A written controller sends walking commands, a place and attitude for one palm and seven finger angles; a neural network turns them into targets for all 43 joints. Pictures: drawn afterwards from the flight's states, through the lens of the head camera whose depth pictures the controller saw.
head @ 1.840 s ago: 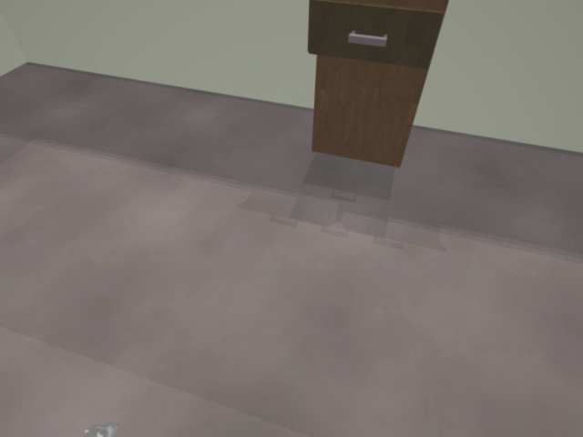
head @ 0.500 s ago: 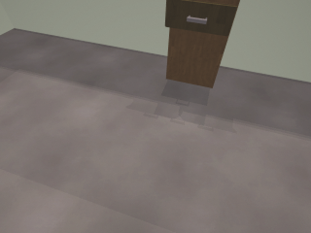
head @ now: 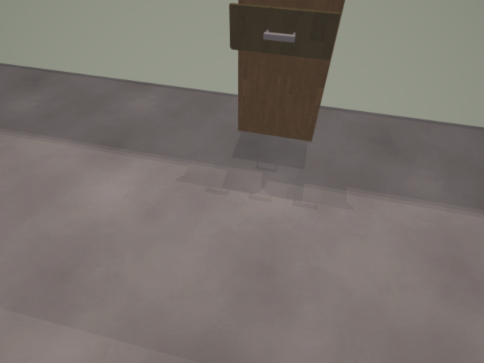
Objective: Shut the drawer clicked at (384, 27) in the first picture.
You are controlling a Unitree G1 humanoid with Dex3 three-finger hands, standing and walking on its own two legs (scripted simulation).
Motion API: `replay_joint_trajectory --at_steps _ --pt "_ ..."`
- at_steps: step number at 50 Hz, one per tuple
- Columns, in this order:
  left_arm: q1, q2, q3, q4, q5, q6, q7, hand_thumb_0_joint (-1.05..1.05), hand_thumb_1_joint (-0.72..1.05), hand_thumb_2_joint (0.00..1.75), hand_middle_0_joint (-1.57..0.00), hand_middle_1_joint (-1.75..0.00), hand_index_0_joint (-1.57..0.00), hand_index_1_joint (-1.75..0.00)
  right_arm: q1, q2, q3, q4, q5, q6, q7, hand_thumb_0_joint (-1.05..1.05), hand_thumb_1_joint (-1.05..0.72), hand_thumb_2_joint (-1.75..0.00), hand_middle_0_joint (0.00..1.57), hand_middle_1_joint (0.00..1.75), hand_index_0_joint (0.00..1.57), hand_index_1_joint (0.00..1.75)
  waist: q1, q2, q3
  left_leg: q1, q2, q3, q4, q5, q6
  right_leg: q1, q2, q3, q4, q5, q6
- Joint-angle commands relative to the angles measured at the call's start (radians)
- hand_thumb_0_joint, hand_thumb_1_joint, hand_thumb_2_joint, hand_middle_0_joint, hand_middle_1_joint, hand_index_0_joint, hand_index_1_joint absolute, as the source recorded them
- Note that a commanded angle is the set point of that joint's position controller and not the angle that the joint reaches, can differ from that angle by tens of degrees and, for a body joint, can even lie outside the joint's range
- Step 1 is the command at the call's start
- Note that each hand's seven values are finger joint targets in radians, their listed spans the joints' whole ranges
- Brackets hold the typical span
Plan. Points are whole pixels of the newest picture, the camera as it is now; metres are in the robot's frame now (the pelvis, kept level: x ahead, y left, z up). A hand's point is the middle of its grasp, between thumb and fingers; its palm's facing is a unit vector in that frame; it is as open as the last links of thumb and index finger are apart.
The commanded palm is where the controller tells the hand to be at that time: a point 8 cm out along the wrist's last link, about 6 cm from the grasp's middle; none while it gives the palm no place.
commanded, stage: walk to a spot facing it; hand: left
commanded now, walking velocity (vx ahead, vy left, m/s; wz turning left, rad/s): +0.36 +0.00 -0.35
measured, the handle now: (279, 35) +1.35 -0.07 +0.00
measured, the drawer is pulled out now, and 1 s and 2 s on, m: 0.27 0.27 0.27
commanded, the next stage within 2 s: turn to face it in 1.52 s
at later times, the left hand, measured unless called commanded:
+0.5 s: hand out of the picture +0.16 +0.24 -0.18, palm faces -0.08 -0.98 -0.18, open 7.4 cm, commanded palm none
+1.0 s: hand (222, 207) +0.53 +0.09 -0.15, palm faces -0.39 -0.90 -0.19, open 7.4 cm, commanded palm none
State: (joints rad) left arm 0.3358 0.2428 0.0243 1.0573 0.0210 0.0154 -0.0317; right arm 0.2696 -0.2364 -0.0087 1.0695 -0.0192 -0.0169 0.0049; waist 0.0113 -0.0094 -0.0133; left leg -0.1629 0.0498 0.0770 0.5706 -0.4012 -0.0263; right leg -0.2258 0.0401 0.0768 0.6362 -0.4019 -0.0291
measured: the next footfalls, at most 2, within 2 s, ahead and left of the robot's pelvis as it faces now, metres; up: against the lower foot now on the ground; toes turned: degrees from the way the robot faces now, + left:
left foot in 0.38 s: +0.28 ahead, +0.13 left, +0.00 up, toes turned -1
right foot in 0.86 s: +0.40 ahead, -0.15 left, +0.00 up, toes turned -29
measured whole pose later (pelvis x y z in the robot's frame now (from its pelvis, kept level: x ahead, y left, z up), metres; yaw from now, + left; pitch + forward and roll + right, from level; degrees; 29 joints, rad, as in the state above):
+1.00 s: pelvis +0.37 -0.03 +0.00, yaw -22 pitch -2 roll +0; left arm 0.15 0.17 0.04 0.99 0.02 -0.05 -0.01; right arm 0.38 -0.17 -0.04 1.13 -0.02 -0.01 0.01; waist -0.05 0.02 0.07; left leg -0.40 0.15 0.10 1.19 -0.39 -0.02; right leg -0.28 -0.01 -0.13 0.55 -0.24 -0.05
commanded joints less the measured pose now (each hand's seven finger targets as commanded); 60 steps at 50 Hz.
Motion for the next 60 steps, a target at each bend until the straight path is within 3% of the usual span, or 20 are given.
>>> replay_joint_trajectory --at_steps 1,2,3,4,6,13,16,17,19,20,22,26,38,41,42,43,44,47,50,60 --pt "0.124 0.114 0.047 -0.046 0.007 -0.057 0.013 0.0 0.9 0.9 -0.2 -0.3 -0.2 -0.3 -0.048 -0.164 -0.057 -0.084 0.003 -0.03 -0.02 0.0 -0.9 -0.9 0.2 0.3 0.2 0.3 0.066 -0.042 0.074 -0.178 0.108 -0.053 0.15 0.129 0.069 0.061 -0.093 0.127 -0.142 0.174 -0.068" --pt "0.249 0.189 0.066 0.001 0.011 -0.07 0.029 0.0 0.9 0.9 -0.2 -0.3 -0.2 -0.3 -0.122 -0.099 -0.044 -0.132 0.008 -0.041 -0.016 0.0 -0.9 -0.9 0.2 0.3 0.2 0.3 0.103 -0.309 0.063 -0.47 -0.01 0.076 0.43 -0.01 0.01 0.284 -0.276 0.45 -0.28 0.398 -0.158" --pt "0.349 0.202 0.066 0.02 0.0 -0.076 0.045 0.0 0.9 0.9 -0.2 -0.3 -0.2 -0.3 -0.229 -0.093 -0.034 -0.179 0.001 -0.049 -0.016 0.0 -0.9 -0.9 0.2 0.3 0.2 0.3 0.149 -0.323 0.094 -0.638 -0.016 0.001 0.568 -0.22 0.003 0.366 -0.369 0.621 -0.31 0.677 -0.247" --pt "0.361 0.161 0.058 0.028 0.005 -0.077 0.056 0.0 0.9 0.9 -0.2 -0.3 -0.2 -0.3 -0.274 -0.087 -0.035 -0.187 -0.004 -0.057 -0.017 0.0 -0.9 -0.9 0.2 0.3 0.2 0.3 0.146 -0.161 0.122 -0.713 0.012 -0.046 0.626 -0.177 0.0 0.416 -0.362 0.583 -0.269 0.824 -0.283" --pt "0.301 0.129 0.05 0.013 0.014 -0.077 0.066 0.0 0.9 0.9 -0.2 -0.3 -0.2 -0.3 -0.266 -0.067 -0.041 -0.185 -0.002 -0.052 -0.008 0.0 -0.9 -0.9 0.2 0.3 0.2 0.3 0.094 -0.055 0.111 -0.701 0.055 -0.065 0.594 -0.13 0.0 0.379 -0.331 0.46 -0.259 0.664 -0.246" --pt "0.141 0.098 0.045 -0.004 0.01 -0.086 0.064 0.0 0.9 0.9 -0.2 -0.3 -0.2 -0.3 -0.222 0.001 -0.044 -0.191 0.015 -0.035 0.025 0.0 -0.9 -0.9 0.2 0.3 0.2 0.3 -0.008 -0.135 0.123 -0.288 0.015 0.013 0.216 0.166 0.002 0.023 -0.195 0.217 -0.384 0.509 -0.129" --pt "0.116 0.11 0.062 0.002 -0.003 -0.088 0.06 0.0 0.9 0.9 -0.2 -0.3 -0.2 -0.3 -0.012 -0.038 -0.058 -0.128 0.012 -0.051 0.001 0.0 -0.9 -0.9 0.2 0.3 0.2 0.3 -0.096 -0.088 0.017 0.059 -0.046 0.045 0.016 0.275 0.025 0.0 -0.134 0.155 -0.158 0.691 -0.088" --pt "0.131 0.084 0.064 0.001 -0.006 -0.088 0.057 0.0 0.9 0.9 -0.2 -0.3 -0.2 -0.3 0.139 -0.09 -0.071 -0.084 0.007 -0.054 -0.017 0.0 -0.9 -0.9 0.2 0.3 0.2 0.3 -0.146 -0.021 -0.086 0.261 0.017 -0.011 -0.013 0.28 0.036 -0.052 -0.105 0.14 0.042 0.62 -0.069" --pt "0.185 -0.019 0.054 -0.035 -0.015 -0.086 0.037 0.0 0.9 0.9 -0.2 -0.3 -0.2 -0.3 0.284 -0.236 -0.1 -0.062 -0.008 -0.051 -0.023 0.0 -0.9 -0.9 0.2 0.3 0.2 0.3 -0.142 0.323 -0.184 0.376 0.444 -0.58 -0.259 0.114 0.186 -0.328 0.05 -0.025 0.616 -0.157 -0.019" --pt "0.144 -0.008 0.05 -0.044 -0.005 -0.079 0.042 0.0 0.9 0.9 -0.2 -0.3 -0.2 -0.3 0.175 -0.192 -0.089 -0.078 -0.002 -0.047 -0.023 0.0 -0.9 -0.9 0.2 0.3 0.2 0.3 -0.11 0.237 -0.097 0.211 0.462 -0.596 -0.353 -0.161 0.208 -0.37 -0.012 -0.007 0.724 -0.136 -0.027" --pt "0.053 -0.013 0.053 -0.057 0.012 -0.06 0.021 0.0 0.9 0.9 -0.2 -0.3 -0.2 -0.3 0.025 -0.07 -0.063 -0.114 -0.005 -0.052 -0.023 0.0 -0.9 -0.9 0.2 0.3 0.2 0.3 -0.05 0.156 0.125 -0.069 0.369 -0.432 -0.402 -0.241 0.177 -0.422 -0.109 -0.032 0.739 0.016 -0.02" --pt "0.099 -0.053 0.054 -0.054 0.017 -0.018 0.006 0.0 0.9 0.9 -0.2 -0.3 -0.2 -0.3 -0.007 -0.026 -0.053 -0.099 -0.006 -0.076 -0.026 0.0 -0.9 -0.9 0.2 0.3 0.2 0.3 0.027 0.128 0.091 -0.173 0.284 -0.121 -0.402 0.004 0.146 -0.337 -0.15 -0.064 0.616 0.127 0.006" --pt "-0.286 -0.027 0.042 -0.19 0.016 -0.029 -0.01 0.0 0.9 0.9 -0.2 -0.3 -0.2 -0.3 0.175 -0.08 -0.068 -0.023 -0.02 -0.064 -0.016 0.0 -0.9 -0.9 0.2 0.3 0.2 0.3 -0.066 0.088 0.115 0.126 0.293 0.058 -0.332 0.392 0.152 -0.314 -0.122 -0.194 0.021 0.176 0.014" --pt "-0.148 0.006 0.048 -0.137 0.017 -0.045 -0.005 0.0 0.9 0.9 -0.2 -0.3 -0.2 -0.3 0.166 -0.099 -0.061 -0.015 -0.014 -0.054 -0.016 0.0 -0.9 -0.9 0.2 0.3 0.2 0.3 0.011 0.08 0.026 0.125 0.253 0.145 -0.08 0.69 0.106 -0.044 -0.045 -0.261 -0.115 0.18 -0.028" --pt "0.0 0.053 0.062 -0.086 0.019 -0.058 0.001 0.0 0.9 0.9 -0.2 -0.3 -0.2 -0.3 0.151 -0.094 -0.058 -0.02 -0.005 -0.056 -0.01 0.0 -0.9 -0.9 0.2 0.3 0.2 0.3 0.081 0.035 -0.064 0.002 0.214 0.187 0.132 0.696 0.067 0.212 -0.068 -0.216 -0.142 0.221 -0.062" --pt "0.139 0.177 0.092 -0.05 0.02 -0.07 0.018 0.0 0.9 0.9 -0.2 -0.3 -0.2 -0.3 0.165 -0.038 -0.044 -0.047 0.009 -0.06 0.001 0.0 -0.9 -0.9 0.2 0.3 0.2 0.3 0.128 -0.183 -0.18 -0.294 0.119 0.237 0.442 0.33 0.019 0.495 -0.325 0.123 -0.191 0.221 -0.153" --pt "0.211 0.243 0.101 -0.024 -0.005 -0.067 0.026 0.0 0.9 0.9 -0.2 -0.3 -0.2 -0.3 0.086 -0.024 -0.042 -0.091 0.011 -0.063 -0.006 0.0 -0.9 -0.9 0.2 0.3 0.2 0.3 0.139 -0.202 -0.181 -0.502 0.025 0.129 0.686 -0.182 0.001 0.555 -0.495 0.417 -0.288 0.407 -0.257" --pt "0.005 0.146 0.07 -0.063 -0.007 -0.07 0.039 0.0 0.9 0.9 -0.2 -0.3 -0.2 -0.3 0.013 -0.029 -0.052 -0.072 -0.002 -0.046 -0.006 0.0 -0.9 -0.9 0.2 0.3 0.2 0.3 0.049 -0.035 -0.007 -0.518 0.137 -0.042 0.718 0.019 0.008 0.222 -0.403 0.21 -0.364 0.244 -0.188" --pt "-0.086 0.076 0.052 -0.069 0.004 -0.081 0.042 0.0 0.9 0.9 -0.2 -0.3 -0.2 -0.3 0.122 0.017 -0.05 -0.027 -0.011 -0.012 0.0 0.0 -0.9 -0.9 0.2 0.3 0.2 0.3 -0.044 -0.099 0.058 -0.371 0.145 -0.005 0.55 0.091 -0.016 -0.019 -0.314 0.013 -0.427 0.222 -0.133" --pt "-0.026 0.1 0.061 -0.021 0.004 -0.079 0.033 0.0 0.9 0.9 -0.2 -0.3 -0.2 -0.3 0.017 0.008 -0.059 -0.081 -0.005 -0.044 0.023 0.0 -0.9 -0.9 0.2 0.3 0.2 0.3 -0.037 -0.08 0.111 -0.139 0.071 0.083 0.036 0.19 0.001 -0.046 -0.276 -0.007 -0.361 0.077 -0.106"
